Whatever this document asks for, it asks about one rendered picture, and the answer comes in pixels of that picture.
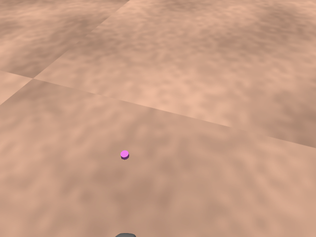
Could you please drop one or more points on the tin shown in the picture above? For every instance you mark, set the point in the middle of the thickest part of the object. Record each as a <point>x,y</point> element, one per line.
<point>124,154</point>

